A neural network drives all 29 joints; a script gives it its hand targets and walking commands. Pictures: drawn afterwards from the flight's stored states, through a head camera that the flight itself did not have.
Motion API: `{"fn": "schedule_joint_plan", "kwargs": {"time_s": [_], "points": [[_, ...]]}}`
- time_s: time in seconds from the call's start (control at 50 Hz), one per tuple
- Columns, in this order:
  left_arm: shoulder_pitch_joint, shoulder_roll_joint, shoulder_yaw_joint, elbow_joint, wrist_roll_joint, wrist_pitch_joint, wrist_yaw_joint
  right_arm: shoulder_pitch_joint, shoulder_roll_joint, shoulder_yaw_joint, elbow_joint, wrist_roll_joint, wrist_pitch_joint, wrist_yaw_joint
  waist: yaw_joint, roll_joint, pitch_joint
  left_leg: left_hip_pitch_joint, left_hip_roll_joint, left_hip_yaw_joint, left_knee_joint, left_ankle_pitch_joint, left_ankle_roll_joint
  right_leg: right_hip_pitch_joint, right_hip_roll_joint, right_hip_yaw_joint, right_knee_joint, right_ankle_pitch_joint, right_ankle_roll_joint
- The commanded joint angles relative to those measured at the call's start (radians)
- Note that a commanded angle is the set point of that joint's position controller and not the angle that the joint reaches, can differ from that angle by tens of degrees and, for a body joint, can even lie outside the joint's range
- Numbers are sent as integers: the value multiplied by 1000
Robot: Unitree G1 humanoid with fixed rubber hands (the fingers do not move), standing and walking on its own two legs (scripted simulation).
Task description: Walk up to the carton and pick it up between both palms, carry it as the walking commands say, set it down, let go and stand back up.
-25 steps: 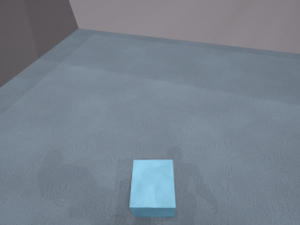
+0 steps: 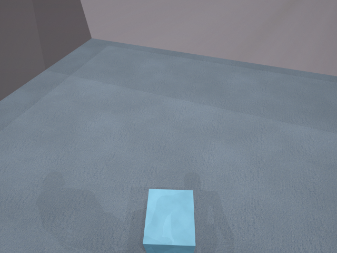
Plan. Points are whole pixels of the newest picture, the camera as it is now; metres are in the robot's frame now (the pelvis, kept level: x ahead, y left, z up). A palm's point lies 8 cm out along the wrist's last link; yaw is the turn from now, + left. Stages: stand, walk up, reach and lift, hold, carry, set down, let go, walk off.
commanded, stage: walk up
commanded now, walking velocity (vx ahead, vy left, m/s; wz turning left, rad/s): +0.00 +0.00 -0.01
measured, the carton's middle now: (170, 222) +0.43 +0.03 -0.67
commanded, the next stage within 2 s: stand in 0.04 s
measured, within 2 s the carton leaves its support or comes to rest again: neither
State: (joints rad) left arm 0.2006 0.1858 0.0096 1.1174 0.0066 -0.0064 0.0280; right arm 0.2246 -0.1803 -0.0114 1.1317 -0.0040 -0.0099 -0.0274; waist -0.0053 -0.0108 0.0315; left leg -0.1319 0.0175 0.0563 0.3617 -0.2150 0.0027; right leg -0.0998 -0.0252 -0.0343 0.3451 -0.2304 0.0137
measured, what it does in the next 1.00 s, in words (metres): lowers itself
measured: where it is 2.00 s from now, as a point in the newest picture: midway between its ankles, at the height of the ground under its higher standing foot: outside the picture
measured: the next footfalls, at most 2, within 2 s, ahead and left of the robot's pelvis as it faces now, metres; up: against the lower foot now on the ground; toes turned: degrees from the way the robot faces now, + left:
none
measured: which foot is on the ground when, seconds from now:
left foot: down 0.00-1.00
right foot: down 0.00-1.00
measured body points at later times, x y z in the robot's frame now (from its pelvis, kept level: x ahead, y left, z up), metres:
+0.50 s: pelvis -0.02 +0.00 -0.02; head +0.04 +0.01 +0.42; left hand +0.16 +0.25 -0.14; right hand +0.17 -0.22 -0.14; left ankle -0.01 +0.11 -0.75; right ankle -0.03 -0.13 -0.75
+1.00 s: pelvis -0.09 +0.00 -0.08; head +0.06 +0.01 +0.35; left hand +0.21 +0.24 -0.18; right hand +0.20 -0.21 -0.18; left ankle -0.01 +0.11 -0.75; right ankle -0.03 -0.13 -0.75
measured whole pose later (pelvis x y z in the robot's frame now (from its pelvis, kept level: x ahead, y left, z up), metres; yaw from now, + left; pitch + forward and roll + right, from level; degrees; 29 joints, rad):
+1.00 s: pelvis -0.09 +0.00 -0.08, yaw +1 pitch +15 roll -1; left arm -0.34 0.25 0.12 0.60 0.01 0.48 -0.08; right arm -0.29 -0.15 -0.13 0.53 0.01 0.49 -0.03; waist -0.01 0.00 0.05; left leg -0.92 0.03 0.03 1.01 -0.36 0.02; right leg -0.88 -0.03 -0.03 1.01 -0.39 0.01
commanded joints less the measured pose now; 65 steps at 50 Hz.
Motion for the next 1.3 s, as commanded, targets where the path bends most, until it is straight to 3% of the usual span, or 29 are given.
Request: {"fn": "schedule_joint_plan", "kwargs": {"time_s": [0.0,0.22,0.24,0.26,0.28,0.3,0.32,0.36,0.42,0.48,0.58,0.66,0.76,0.9,1.02,1.16,1.28], "points": [[47,77,9,5,0,-5,5,50,-94,-13,5,0,-7,-3,-1,30,10,21,108,-82,-57,243,23,-32,-84,60,-56,154,-31],[81,70,10,23,2,0,12,72,-78,-19,34,1,-4,-12,1,9,16,20,101,-68,-54,203,18,-53,-94,42,-37,164,-21],[-270,91,-39,-328,-91,25,5,-279,-84,60,-316,88,21,-24,31,-33,-133,-242,10,-53,147,-135,7,-299,16,103,150,-160,-50],[-581,146,-42,-596,-70,108,17,-545,-118,38,-553,112,106,-36,21,-19,-135,-238,16,-31,158,-172,6,-331,-18,69,124,-203,-49],[-464,172,-14,-590,-61,197,20,-486,-187,34,-551,104,189,-26,59,-1,-87,-257,15,-35,181,-232,3,-365,-22,26,136,-272,-55],[-408,203,16,-571,-74,295,6,-432,-195,14,-574,84,280,-16,67,9,-126,-235,4,-14,172,-206,10,-413,-32,-16,135,-278,-61],[-319,185,-1,-515,-91,406,-8,-328,-159,-8,-512,53,387,-13,40,40,-96,-210,-6,-18,157,-145,28,-407,-19,-15,139,-209,-83],[-181,167,1,-480,-95,583,-26,-195,-136,6,-491,42,560,-3,39,10,-90,-235,-14,-53,185,23,44,-372,10,38,198,-9,-84],[-43,135,20,-493,-59,698,-42,-40,-83,10,-475,54,681,4,19,10,-279,-183,-21,-104,257,378,49,-335,47,55,249,293,-66],[-46,98,34,-587,-1,644,-75,-57,-35,-33,-560,-5,635,25,22,45,-281,-171,-36,-89,218,389,31,-307,49,69,225,329,-56],[-212,98,96,-709,39,507,-100,-213,-45,-96,-690,-78,504,43,4,27,-306,-297,-20,-90,336,311,13,-421,30,59,345,261,-38],[-272,108,112,-741,33,429,-106,-264,-43,-135,-770,-63,426,40,18,19,-406,-366,-30,-85,460,293,10,-526,38,37,460,229,-14],[-352,130,96,-728,13,463,-106,-330,-48,-119,-781,-8,464,23,10,8,-426,-421,-40,-66,480,86,7,-565,45,19,490,67,-7],[-588,171,126,-645,9,482,-100,-560,-38,-123,-721,18,494,1,12,35,-362,-508,-28,-59,487,-120,8,-662,35,21,500,-147,-12],[-839,197,151,-535,-1,467,-103,-796,-47,-158,-631,13,488,-27,-12,38,-391,-559,-28,-52,517,-201,13,-714,36,8,528,-224,-6],[-1070,236,189,-408,-16,406,-103,-1016,-44,-192,-545,27,439,-64,-9,35,-506,-623,-38,-49,563,-161,10,-756,43,6,569,-183,9],[-1208,274,211,-334,-33,313,-102,-1145,-68,-228,-494,42,350,-87,-10,44,-683,-664,-50,-43,615,-25,-9,-803,66,0,608,-53,25]]}}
